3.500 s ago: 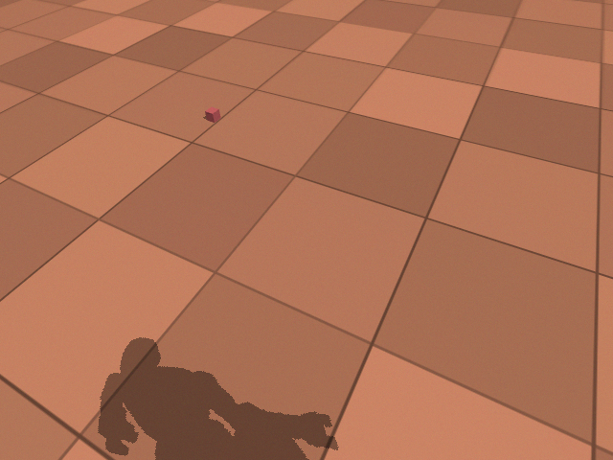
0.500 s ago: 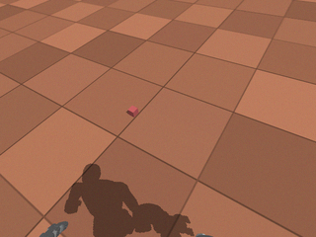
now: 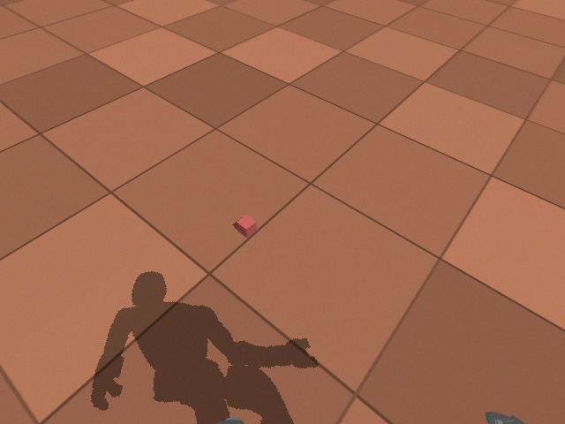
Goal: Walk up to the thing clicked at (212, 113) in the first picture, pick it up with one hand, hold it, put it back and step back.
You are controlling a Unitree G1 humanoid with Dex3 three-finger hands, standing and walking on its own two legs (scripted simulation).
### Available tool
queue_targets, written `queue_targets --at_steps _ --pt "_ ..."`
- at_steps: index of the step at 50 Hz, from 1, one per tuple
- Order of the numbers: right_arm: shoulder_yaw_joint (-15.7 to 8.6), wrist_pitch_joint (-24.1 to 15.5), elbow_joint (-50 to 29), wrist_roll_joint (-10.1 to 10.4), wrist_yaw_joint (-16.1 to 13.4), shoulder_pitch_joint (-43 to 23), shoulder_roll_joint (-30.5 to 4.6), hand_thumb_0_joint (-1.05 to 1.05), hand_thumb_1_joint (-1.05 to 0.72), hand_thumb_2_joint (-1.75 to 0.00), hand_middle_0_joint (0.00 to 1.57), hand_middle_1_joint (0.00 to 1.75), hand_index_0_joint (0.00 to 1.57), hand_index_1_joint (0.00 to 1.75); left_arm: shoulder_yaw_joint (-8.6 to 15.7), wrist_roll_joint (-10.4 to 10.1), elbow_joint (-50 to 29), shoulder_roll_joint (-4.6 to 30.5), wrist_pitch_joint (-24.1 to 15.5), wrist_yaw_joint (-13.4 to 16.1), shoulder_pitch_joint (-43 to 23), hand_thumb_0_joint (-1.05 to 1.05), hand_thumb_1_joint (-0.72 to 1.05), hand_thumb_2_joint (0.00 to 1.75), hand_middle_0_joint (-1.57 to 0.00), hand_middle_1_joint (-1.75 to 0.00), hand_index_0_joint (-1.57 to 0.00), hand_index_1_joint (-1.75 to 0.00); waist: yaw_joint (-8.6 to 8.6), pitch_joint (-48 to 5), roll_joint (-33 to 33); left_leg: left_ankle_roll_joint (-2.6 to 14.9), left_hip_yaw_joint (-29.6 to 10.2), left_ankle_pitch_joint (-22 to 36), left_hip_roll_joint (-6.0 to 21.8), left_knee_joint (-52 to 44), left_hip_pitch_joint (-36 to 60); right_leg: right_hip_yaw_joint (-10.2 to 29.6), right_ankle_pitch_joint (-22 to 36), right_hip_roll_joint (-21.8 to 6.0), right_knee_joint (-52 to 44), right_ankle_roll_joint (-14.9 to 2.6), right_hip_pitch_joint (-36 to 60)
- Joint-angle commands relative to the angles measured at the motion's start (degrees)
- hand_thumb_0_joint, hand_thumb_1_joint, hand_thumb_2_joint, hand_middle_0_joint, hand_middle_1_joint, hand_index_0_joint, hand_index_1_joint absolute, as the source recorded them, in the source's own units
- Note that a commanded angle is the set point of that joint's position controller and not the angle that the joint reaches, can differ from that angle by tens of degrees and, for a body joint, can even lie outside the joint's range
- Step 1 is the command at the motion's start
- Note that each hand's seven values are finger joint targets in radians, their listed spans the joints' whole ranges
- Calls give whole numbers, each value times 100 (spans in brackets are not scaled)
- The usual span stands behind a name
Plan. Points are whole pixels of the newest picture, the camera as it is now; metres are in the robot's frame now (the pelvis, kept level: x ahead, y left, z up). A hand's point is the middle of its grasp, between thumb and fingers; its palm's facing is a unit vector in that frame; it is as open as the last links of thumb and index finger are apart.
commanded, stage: walk up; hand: left
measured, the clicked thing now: (246, 226) +1.00 +0.19 -0.72
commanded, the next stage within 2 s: none
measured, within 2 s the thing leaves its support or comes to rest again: neither
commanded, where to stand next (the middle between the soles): +0.68 -0.07 m, yaw +0 degrees
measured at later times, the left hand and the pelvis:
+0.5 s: hand (169, 341) +0.27 +0.22 -0.10, palm faces -0.03 -0.89 -0.45, open 7.4 cm; pelvis +0.19 -0.07 +0.00, yaw -1 degrees
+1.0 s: hand (186, 303) +0.36 +0.22 -0.15, palm faces +0.02 -0.94 -0.33, open 7.4 cm; pelvis +0.34 -0.05 +0.00, yaw +2 degrees
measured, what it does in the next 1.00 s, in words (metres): walks ahead: right foot, then left foot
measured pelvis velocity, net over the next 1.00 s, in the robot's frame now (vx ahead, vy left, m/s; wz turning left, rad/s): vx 0.34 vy -0.05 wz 0.04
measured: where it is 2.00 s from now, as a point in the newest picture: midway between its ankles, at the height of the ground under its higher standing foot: (308, 316)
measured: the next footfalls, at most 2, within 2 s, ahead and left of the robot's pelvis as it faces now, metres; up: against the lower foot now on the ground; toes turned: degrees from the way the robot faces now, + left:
right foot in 0.42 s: +0.29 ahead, -0.20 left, +0.00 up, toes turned -6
left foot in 0.90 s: +0.48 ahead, +0.05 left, +0.00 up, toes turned +6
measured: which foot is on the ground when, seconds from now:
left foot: down 0.00-0.44, up 0.46-0.88, down 0.90-1.00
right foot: up 0.00-0.40, down 0.42-0.94, up 0.96-1.00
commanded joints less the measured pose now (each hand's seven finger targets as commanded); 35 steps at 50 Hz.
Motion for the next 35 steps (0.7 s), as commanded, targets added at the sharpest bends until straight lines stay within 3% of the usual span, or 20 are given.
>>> queue_targets --at_steps 1,2,3,5,9,12,17,19,20,21,22,23,24,26,27,28,29,32,34,35 --pt "-611 -78 -320 277 -209 962 -1934 0 -90 -90 20 30 20 30 259 57 -535 1437 -206 73 -149 0 90 90 -20 -30 -20 -30 -756 -673 780 1310 -3577 -2052 2146 -2233 2559 899 142 -137 2081 -53 -2985" --pt "-494 -99 -392 269 -227 809 -1739 0 -90 -90 20 30 20 30 252 15 -442 1288 -216 45 -60 0 90 90 -20 -30 -20 -30 -617 -525 676 1021 -2760 -1047 1814 -2137 2257 1067 493 -197 1875 -24 -2724" --pt "-422 -121 -414 293 -239 643 -1603 0 -90 -90 20 30 20 30 256 5 -334 1213 -190 13 135 0 90 90 -20 -30 -20 -30 -448 -359 733 845 -2063 -725 1583 -2124 1827 1014 726 -337 1622 -3 -2496" --pt "-393 -173 -423 317 -210 489 -1516 0 -90 -90 20 30 20 30 266 -2 -206 1135 -137 -58 382 0 90 90 -20 -30 -20 -30 -308 -307 875 818 -1419 -768 1318 -2198 1303 763 969 -386 1314 110 -2120" --pt "-431 -209 -535 222 -166 379 -1649 0 -90 -90 20 30 20 30 291 62 -300 1033 -86 -194 -8 0 90 90 -20 -30 -20 -30 -353 29 1130 1022 -1160 -1573 1329 -2586 952 490 1285 -563 319 322 -2237" --pt "-473 -216 -545 202 -145 349 -1826 0 -90 -90 20 30 20 30 332 96 -366 1051 -95 -269 -392 0 90 90 -20 -30 -20 -30 -395 116 1240 1049 -1199 -2134 1413 -2653 778 443 1596 -661 -308 317 -2070" --pt "-470 -151 -507 191 -114 287 -1812 0 -90 -90 20 30 20 30 365 86 -316 1018 -185 -289 -662 0 90 90 -20 -30 -20 -30 -349 -24 1041 906 -915 -1789 1258 -2151 829 175 1877 -470 -1169 226 -1388" --pt "-456 -93 -527 197 -120 224 -1770 0 -90 -90 20 30 20 30 376 98 -173 1035 -242 -246 -321 0 90 90 -20 -30 -20 -30 -118 -277 778 785 -743 -1537 1180 -1504 757 -14 1876 -282 -1520 165 -658" --pt "-382 -66 -516 161 -135 341 -1551 0 -90 -90 20 30 20 30 449 117 -62 1186 -290 -192 -62 0 90 90 -20 -30 -20 -30 -1 -461 390 640 -577 -1195 1011 -762 476 36 1594 -184 -1586 130 25" --pt "-256 -57 -478 153 -141 650 -1250 0 -90 -90 20 30 20 30 539 118 43 1383 -367 -115 438 0 90 90 -20 -30 -20 -30 219 -853 -395 483 -195 -631 624 689 174 394 1044 -271 -2019 12 911" --pt "-73 -54 -559 180 -135 862 -719 0 -90 -90 20 30 20 30 651 142 57 1830 -423 -17 797 0 90 90 -20 -30 -20 -30 294 -918 -1836 169 106 -1761 -27 2288 -762 2288 -54 -1462 -2825 -231 1238" --pt "-114 17 -497 219 -181 872 -984 0 -90 -90 20 30 20 30 625 101 -115 2030 -443 39 543 0 90 90 -20 -30 -20 -30 240 -562 -1334 -53 -419 -1981 -472 2890 -1608 3854 -230 -2212 -3592 -591 1168" --pt "-249 51 -456 175 -237 591 -1479 0 -90 -90 20 30 20 30 607 23 -147 2096 -407 30 390 0 90 90 -20 -30 -20 -30 258 -381 -1039 -22 -722 -1926 -114 3205 -1592 4086 71 -2401 -3565 -979 838" --pt "-265 21 -289 311 -208 512 -1517 0 -90 -90 20 30 20 30 507 -56 -231 1688 -402 82 94 0 90 90 -20 -30 -20 -30 49 -163 -631 3 -1159 -1285 96 3110 -1491 2724 1745 -1876 -3304 -809 627" --pt "-239 50 -126 356 -197 793 -1406 0 -90 -90 20 30 20 30 437 -91 -261 1478 -409 114 -127 0 90 90 -20 -30 -20 -30 -119 -252 -666 -16 -1195 -1044 136 2826 -1173 1909 2494 -1529 -3118 -492 535" --pt "-214 73 -102 336 -168 843 -1298 0 -90 -90 20 30 20 30 404 -94 -280 1405 -411 117 -157 0 90 90 -20 -30 -20 -30 -192 -292 -856 14 -1066 -929 92 2582 -973 1496 3163 -1374 -3014 -446 439" --pt "-221 102 -76 318 -147 926 -1256 0 -90 -90 20 30 20 30 386 -65 -329 1384 -428 120 -224 0 90 90 -20 -30 -20 -30 -249 -372 -858 -46 -1019 -838 41 2494 -777 1200 3523 -1313 -2979 -626 319" --pt "-259 177 -160 236 -73 698 -1191 0 -90 -90 20 30 20 30 358 -37 -477 1281 -446 132 -204 0 90 90 -20 -30 -20 -30 -194 -229 -670 -170 -939 -494 -30 1969 -862 780 3317 -1273 -3122 -810 232" --pt "-277 200 -251 208 -32 373 -1189 0 -90 -90 20 30 20 30 381 -19 -513 1283 -440 144 -98 0 90 90 -20 -30 -20 -30 -80 -121 -577 -191 -917 -304 -9 1542 -1035 761 2901 -1319 -3263 -744 309" --pt "-272 201 -320 185 -14 262 -1144 0 -90 -90 20 30 20 30 409 4 -540 1351 -441 140 -90 0 90 90 -20 -30 -20 -30 -53 -140 -542 -204 -922 -260 31 1291 -1120 755 2761 -1401 -3248 -804 453"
